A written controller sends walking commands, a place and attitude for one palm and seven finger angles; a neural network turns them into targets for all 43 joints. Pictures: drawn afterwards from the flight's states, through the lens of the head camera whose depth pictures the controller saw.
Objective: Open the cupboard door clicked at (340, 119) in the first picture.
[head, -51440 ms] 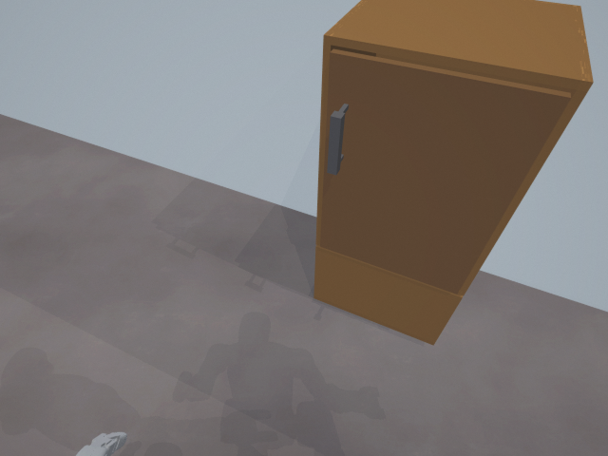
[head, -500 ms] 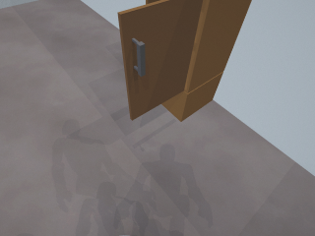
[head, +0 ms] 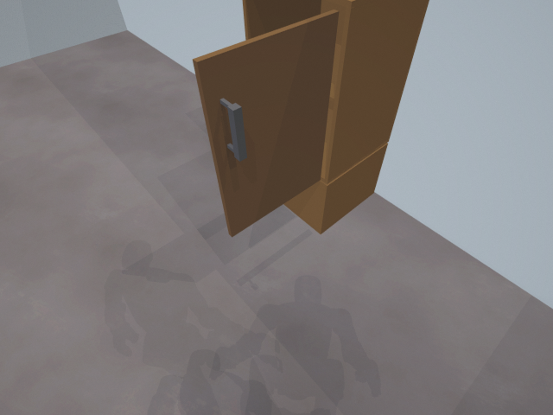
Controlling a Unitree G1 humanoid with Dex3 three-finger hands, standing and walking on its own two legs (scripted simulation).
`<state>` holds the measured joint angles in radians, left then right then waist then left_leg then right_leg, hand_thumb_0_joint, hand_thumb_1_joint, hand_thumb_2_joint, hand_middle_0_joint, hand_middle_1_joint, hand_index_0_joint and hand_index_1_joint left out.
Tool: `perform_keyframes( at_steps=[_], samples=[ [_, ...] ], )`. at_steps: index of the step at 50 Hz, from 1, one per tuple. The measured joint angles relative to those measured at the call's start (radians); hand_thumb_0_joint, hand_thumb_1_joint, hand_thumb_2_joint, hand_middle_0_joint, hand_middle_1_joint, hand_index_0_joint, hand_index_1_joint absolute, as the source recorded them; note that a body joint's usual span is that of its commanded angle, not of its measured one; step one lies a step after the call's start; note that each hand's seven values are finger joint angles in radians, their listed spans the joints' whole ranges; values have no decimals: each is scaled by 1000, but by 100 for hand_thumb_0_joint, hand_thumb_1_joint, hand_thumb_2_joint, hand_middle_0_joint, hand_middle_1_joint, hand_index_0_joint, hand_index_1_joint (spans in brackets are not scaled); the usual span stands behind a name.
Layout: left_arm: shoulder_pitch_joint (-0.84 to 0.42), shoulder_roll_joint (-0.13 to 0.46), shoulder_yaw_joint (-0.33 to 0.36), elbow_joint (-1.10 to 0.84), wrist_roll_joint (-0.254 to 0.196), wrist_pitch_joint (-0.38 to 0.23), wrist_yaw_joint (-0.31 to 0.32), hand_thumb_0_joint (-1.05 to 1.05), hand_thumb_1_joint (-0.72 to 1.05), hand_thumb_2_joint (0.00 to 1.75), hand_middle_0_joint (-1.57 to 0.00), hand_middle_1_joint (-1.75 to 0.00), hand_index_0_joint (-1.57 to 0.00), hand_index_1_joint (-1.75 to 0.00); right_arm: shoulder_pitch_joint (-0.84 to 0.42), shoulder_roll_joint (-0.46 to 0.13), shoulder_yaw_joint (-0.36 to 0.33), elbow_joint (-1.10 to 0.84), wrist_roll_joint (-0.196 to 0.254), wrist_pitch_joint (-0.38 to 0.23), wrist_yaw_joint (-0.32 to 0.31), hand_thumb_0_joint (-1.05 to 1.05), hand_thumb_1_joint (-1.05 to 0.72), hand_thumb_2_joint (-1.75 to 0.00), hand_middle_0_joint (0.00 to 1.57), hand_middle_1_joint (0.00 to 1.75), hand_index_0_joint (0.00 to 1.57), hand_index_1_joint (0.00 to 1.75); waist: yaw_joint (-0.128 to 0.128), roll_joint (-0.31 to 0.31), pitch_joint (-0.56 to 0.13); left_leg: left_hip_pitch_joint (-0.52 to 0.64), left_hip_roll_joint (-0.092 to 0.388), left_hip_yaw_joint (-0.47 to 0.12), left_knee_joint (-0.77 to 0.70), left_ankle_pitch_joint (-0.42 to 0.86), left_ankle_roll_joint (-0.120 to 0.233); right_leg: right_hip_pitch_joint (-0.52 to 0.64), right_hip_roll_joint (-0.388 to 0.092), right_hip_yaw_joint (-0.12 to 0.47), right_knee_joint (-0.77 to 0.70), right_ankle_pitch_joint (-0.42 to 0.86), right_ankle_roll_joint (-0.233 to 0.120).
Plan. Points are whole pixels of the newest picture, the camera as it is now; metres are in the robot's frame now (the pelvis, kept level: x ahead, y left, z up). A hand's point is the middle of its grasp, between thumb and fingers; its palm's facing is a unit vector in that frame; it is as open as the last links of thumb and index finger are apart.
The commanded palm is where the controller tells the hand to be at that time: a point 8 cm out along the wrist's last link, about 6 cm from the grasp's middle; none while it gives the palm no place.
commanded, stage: let the arm hang, fingers relaxed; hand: left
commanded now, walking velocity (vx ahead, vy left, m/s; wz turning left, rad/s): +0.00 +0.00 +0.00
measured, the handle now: (232, 129) +0.72 +0.15 +0.00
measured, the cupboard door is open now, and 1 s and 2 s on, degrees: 89 89 89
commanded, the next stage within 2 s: look to check the result in 0.10 s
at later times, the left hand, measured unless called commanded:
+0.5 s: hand out of the picture +0.06 +0.23 -0.16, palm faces -0.01 -0.95 -0.32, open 7.4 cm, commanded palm none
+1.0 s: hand out of the picture +0.09 +0.23 -0.16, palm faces -0.02 -0.95 -0.32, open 7.4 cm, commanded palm none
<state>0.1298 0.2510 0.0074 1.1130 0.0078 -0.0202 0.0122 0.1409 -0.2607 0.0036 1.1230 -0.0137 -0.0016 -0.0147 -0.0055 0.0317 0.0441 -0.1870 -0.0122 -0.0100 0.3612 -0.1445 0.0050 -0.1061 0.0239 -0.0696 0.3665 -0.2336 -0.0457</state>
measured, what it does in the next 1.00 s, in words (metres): stands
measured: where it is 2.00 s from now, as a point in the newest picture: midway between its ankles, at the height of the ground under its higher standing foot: outside the picture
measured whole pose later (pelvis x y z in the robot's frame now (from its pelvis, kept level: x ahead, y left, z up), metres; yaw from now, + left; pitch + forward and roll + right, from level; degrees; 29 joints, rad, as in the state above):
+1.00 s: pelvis +0.02 -0.01 +0.00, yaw -1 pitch -1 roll +0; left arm 0.13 0.29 0.01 1.13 0.01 -0.02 0.01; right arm 0.12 -0.31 0.00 1.13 -0.01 0.00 -0.02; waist -0.01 0.02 0.06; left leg -0.14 0.00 0.00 0.32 -0.15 -0.01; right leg -0.05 0.04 -0.06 0.30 -0.22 -0.05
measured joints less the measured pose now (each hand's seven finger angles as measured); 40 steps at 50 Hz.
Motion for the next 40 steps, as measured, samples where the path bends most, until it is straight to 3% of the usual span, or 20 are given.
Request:
perform_keyframes(
  at_steps=[40],
  samples=[
    [7, 36, 5, 23, -1, 1, -1, 1, 91, 89, -20, -30, -20, -30, -21, -36, -1, 1, 4, 1, -2, 1, -90, -90, 20, 30, 20, 30, 4, -7, 15, 44, 13, 7, -41, -7, -11, 51, 15, 10, -64, 10, -9]
  ],
)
